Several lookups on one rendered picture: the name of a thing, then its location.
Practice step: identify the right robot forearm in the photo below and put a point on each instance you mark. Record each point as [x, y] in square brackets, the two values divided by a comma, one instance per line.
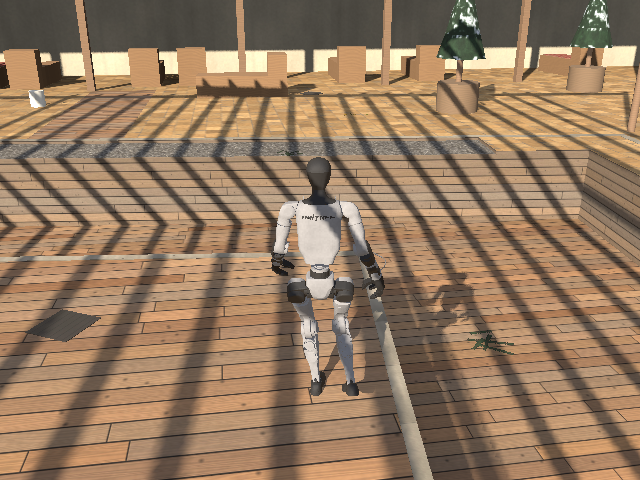
[371, 264]

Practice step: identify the left robot forearm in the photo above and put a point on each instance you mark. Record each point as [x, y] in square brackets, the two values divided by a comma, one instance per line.
[277, 259]

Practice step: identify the right robot thigh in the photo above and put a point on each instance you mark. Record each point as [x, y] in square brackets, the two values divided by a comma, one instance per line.
[343, 295]

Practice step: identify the left robot upper arm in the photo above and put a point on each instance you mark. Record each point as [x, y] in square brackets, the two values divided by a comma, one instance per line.
[287, 211]

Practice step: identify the robot right hand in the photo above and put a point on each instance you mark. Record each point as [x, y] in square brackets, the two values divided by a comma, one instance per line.
[379, 284]

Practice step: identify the right robot upper arm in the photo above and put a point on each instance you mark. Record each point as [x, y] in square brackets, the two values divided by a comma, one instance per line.
[351, 211]

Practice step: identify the left robot foot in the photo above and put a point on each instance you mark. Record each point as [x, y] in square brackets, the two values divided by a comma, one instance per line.
[316, 387]

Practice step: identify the robot left hand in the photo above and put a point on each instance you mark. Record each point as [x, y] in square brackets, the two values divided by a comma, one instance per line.
[279, 271]

